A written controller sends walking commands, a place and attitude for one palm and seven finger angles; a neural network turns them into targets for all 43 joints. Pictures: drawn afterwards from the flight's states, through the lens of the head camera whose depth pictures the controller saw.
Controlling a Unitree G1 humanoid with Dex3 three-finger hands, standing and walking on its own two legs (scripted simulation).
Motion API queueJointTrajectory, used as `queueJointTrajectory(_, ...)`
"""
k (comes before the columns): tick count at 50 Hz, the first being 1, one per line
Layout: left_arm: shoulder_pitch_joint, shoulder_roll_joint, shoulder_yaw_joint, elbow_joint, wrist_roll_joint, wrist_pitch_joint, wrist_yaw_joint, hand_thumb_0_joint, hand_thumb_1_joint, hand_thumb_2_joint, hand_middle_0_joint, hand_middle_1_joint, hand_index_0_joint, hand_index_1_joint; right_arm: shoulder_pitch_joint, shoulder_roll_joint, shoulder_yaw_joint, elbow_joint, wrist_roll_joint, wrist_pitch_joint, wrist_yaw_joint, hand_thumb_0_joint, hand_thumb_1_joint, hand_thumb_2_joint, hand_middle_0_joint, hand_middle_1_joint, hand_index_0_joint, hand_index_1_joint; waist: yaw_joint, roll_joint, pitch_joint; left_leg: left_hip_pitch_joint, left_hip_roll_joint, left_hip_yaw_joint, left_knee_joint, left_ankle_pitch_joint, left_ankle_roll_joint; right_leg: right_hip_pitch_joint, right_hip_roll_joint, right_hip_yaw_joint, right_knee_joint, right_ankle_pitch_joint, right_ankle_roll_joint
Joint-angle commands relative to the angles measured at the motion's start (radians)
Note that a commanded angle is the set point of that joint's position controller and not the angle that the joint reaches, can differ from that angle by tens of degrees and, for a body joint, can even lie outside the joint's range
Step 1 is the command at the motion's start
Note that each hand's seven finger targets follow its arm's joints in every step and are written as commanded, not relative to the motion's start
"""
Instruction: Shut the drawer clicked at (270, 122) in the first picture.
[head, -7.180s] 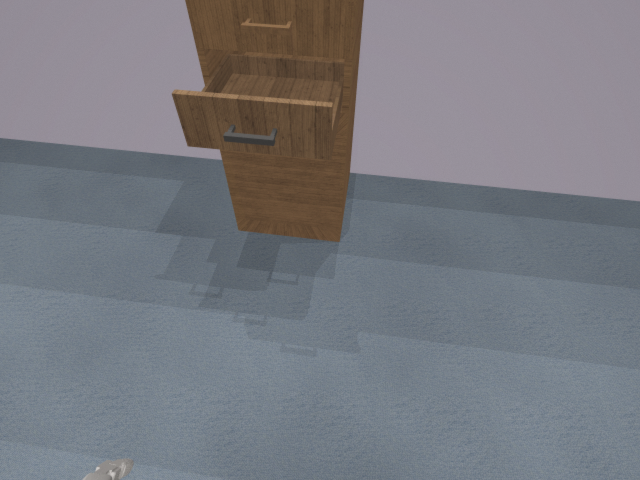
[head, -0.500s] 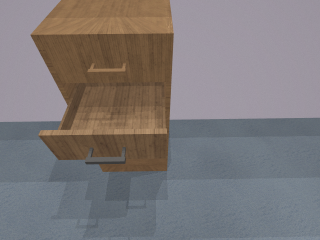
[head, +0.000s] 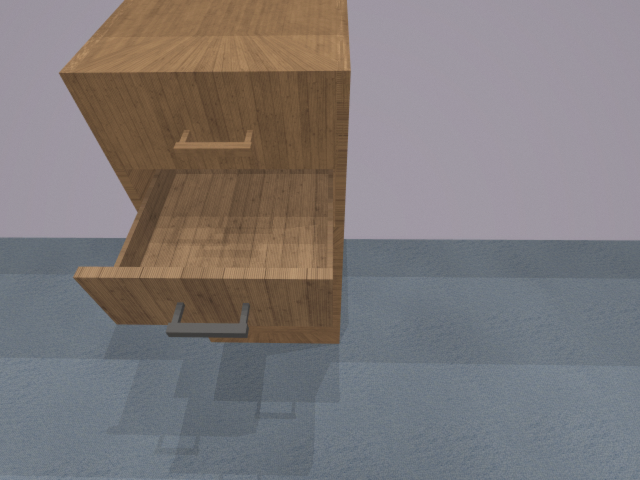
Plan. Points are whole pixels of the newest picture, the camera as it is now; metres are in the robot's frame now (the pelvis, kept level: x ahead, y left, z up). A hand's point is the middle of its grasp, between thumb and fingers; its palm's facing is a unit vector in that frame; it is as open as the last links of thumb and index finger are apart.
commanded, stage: come to a stop and stand still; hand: left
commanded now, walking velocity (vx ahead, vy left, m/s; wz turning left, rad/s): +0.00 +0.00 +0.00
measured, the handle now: (210, 319) +0.35 +0.21 -0.08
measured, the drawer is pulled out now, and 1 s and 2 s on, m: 0.24 0.24 0.24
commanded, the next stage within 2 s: look again from close up in 1.12 s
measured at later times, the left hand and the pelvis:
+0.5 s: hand out of the picture +0.02 +0.21 -0.17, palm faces -0.01 -0.98 -0.19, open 7.3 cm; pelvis -0.02 +0.03 +0.00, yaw +0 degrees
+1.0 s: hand out of the picture -0.03 +0.21 -0.17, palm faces +0.02 -0.99 -0.13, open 7.3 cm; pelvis +0.00 +0.06 +0.01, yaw +0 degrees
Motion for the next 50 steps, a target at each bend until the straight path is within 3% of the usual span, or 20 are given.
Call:
queueJointTrajectory(1, 0.095, 0.182, 0.033, -0.083, 0.012, -0.04, 0.045, 0.0, 0.9, 0.9, -0.2, -0.3, -0.2, -0.3, 0.08, -0.139, -0.029, -0.12, 0.0, -0.033, 0.009, 0.0, -0.9, -0.9, 0.2, 0.3, 0.2, 0.3, -0.046, -0.126, -0.116, -0.005, 0.066, -0.044, 0.102, 0.11, -0.037, 0.113, -0.216, 0.218, -0.081, 1.009, -0.014)
queueJointTrajectory(2, 0.103, 0.178, 0.027, -0.093, -0.001, -0.049, 0.038, 0.0, 0.9, 0.9, -0.2, -0.3, -0.2, -0.3, 0.121, -0.084, -0.019, -0.099, -0.005, -0.032, 0.011, 0.0, -0.9, -0.9, 0.2, 0.3, 0.2, 0.3, -0.042, -0.172, -0.185, -0.012, 0.048, -0.05, 0.055, -0.002, -0.012, 0.183, -0.223, 0.201, -0.037, 1.07, -0.022)
queueJointTrajectory(3, 0.101, 0.167, 0.022, -0.103, -0.005, -0.051, 0.035, 0.0, 0.9, 0.9, -0.2, -0.3, -0.2, -0.3, 0.115, -0.088, -0.021, -0.1, -0.002, -0.029, 0.013, 0.0, -0.9, -0.9, 0.2, 0.3, 0.2, 0.3, -0.04, -0.221, -0.174, -0.025, 0.034, -0.046, 0.053, -0.023, -0.011, 0.194, -0.204, 0.17, -0.029, 1.089, -0.038)
queueJointTrajectory(4, 0.089, 0.162, 0.023, -0.12, -0.007, -0.047, 0.033, 0.0, 0.9, 0.9, -0.2, -0.3, -0.2, -0.3, 0.117, -0.093, -0.021, -0.105, 0.0, -0.026, 0.014, 0.0, -0.9, -0.9, 0.2, 0.3, 0.2, 0.3, -0.041, -0.226, -0.163, -0.015, 0.034, -0.048, 0.046, -0.016, -0.007, 0.18, -0.191, 0.149, -0.037, 0.998, -0.046)
queueJointTrajectory(6, 0.068, 0.161, 0.02, -0.141, -0.004, -0.035, 0.027, 0.0, 0.9, 0.9, -0.2, -0.3, -0.2, -0.3, 0.113, -0.091, -0.017, -0.102, 0.0, -0.021, 0.015, 0.0, -0.9, -0.9, 0.2, 0.3, 0.2, 0.3, -0.04, -0.135, -0.086, 0.022, 0.043, -0.052, 0.025, 0.05, -0.005, 0.082, -0.157, 0.144, -0.071, 0.758, -0.046)
queueJointTrajectory(8, 0.045, 0.16, 0.015, -0.153, -0.006, -0.023, 0.02, 0.0, 0.9, 0.9, -0.2, -0.3, -0.2, -0.3, 0.109, -0.1, -0.014, -0.098, -0.002, -0.015, 0.015, 0.0, -0.9, -0.9, 0.2, 0.3, 0.2, 0.3, -0.041, -0.043, -0.014, 0.042, 0.068, -0.084, 0.012, 0.093, -0.001, -0.022, -0.132, 0.132, -0.121, 0.421, -0.039)
queueJointTrajectory(10, 0.029, 0.161, 0.012, -0.159, -0.006, -0.015, 0.014, 0.0, 0.9, 0.9, -0.2, -0.3, -0.2, -0.3, 0.103, -0.115, -0.011, -0.096, -0.005, -0.012, 0.019, 0.0, -0.9, -0.9, 0.2, 0.3, 0.2, 0.3, -0.037, 0.007, 0.068, -0.001, 0.081, -0.122, -0.034, 0.023, 0.003, -0.088, -0.105, 0.132, -0.182, 0.115, -0.035)
queueJointTrajectory(11, 0.032, 0.161, 0.011, -0.161, -0.004, -0.012, 0.012, 0.0, 0.9, 0.9, -0.2, -0.3, -0.2, -0.3, 0.107, -0.12, -0.009, -0.092, -0.007, -0.012, 0.02, 0.0, -0.9, -0.9, 0.2, 0.3, 0.2, 0.3, -0.032, 0.023, 0.1, -0.022, 0.086, -0.136, -0.057, -0.011, 0.009, -0.099, -0.094, 0.132, -0.203, 0.034, -0.033)
queueJointTrajectory(14, 0.029, 0.162, 0.011, -0.154, -0.005, -0.01, 0.007, 0.0, 0.9, 0.9, -0.2, -0.3, -0.2, -0.3, 0.136, -0.134, -0.005, -0.083, -0.011, -0.012, 0.023, 0.0, -0.9, -0.9, 0.2, 0.3, 0.2, 0.3, -0.037, 0.02, 0.103, -0.054, 0.08, -0.157, -0.098, -0.117, 0.009, -0.098, -0.084, 0.133, -0.226, -0.093, -0.037)
queueJointTrajectory(19, 0.051, 0.146, 0.009, -0.14, -0.008, -0.007, 0.0, 0.0, 0.9, 0.9, -0.2, -0.3, -0.2, -0.3, 0.171, -0.152, -0.002, -0.067, -0.011, -0.024, 0.022, 0.0, -0.9, -0.9, 0.2, 0.3, 0.2, 0.3, -0.027, 0.05, 0.007, -0.054, 0.105, -0.207, -0.174, -0.164, 0.024, -0.01, -0.067, 0.087, -0.182, -0.035, -0.02)
queueJointTrajectory(22, 0.07, 0.131, 0.005, -0.123, -0.008, -0.009, -0.003, 0.0, 0.9, 0.9, -0.2, -0.3, -0.2, -0.3, 0.179, -0.16, -0.001, -0.054, -0.009, -0.03, 0.02, 0.0, -0.9, -0.9, 0.2, 0.3, 0.2, 0.3, -0.02, 0.029, -0.028, -0.04, 0.118, -0.224, -0.201, -0.171, 0.032, 0.023, -0.062, 0.069, -0.171, 0.004, -0.012)
queueJointTrajectory(26, 0.09, 0.118, -0.001, -0.089, -0.009, -0.014, -0.004, 0.0, 0.9, 0.9, -0.2, -0.3, -0.2, -0.3, 0.204, -0.153, 0.002, -0.024, -0.003, -0.038, 0.017, 0.0, -0.9, -0.9, 0.2, 0.3, 0.2, 0.3, -0.021, 0.011, -0.053, 0.009, 0.127, -0.227, -0.208, -0.079, 0.04, 0.036, -0.064, 0.058, -0.17, 0.073, -0.005)
queueJointTrajectory(34, 0.137, 0.093, -0.014, -0.018, -0.008, -0.022, 0.003, 0.0, 0.9, 0.9, -0.2, -0.3, -0.2, -0.3, 0.22, -0.131, 0.01, 0.032, 0.005, -0.043, 0.014, 0.0, -0.9, -0.9, 0.2, 0.3, 0.2, 0.3, -0.028, -0.027, 0.008, 0.045, 0.108, -0.188, -0.184, 0.022, 0.035, 0.009, -0.084, 0.067, -0.212, 0.127, 0.005)
queueJointTrajectory(40, 0.164, 0.077, -0.019, 0.016, -0.006, -0.021, 0.006, 0.0, 0.9, 0.9, -0.2, -0.3, -0.2, -0.3, 0.21, -0.128, 0.01, 0.055, 0.006, -0.043, 0.011, 0.0, -0.9, -0.9, 0.2, 0.3, 0.2, 0.3, -0.029, -0.01, 0.029, 0.064, 0.112, -0.197, -0.215, 0.005, 0.034, -0.005, -0.085, 0.061, -0.216, 0.124, 0.013)
queueJointTrajectory(50, 0.18, 0.066, -0.017, 0.041, -0.004, -0.022, 0.009, 0.0, 0.9, 0.9, -0.2, -0.3, -0.2, -0.3, 0.2, -0.124, 0.01, 0.067, 0.008, -0.051, 0.006, 0.0, -0.9, -0.9, 0.2, 0.3, 0.2, 0.3, -0.027, -0.009, -0.002, 0.113, 0.111, -0.182, -0.21, 0.111, 0.032, 0.018, -0.093, 0.058, -0.22, 0.174, 0.022)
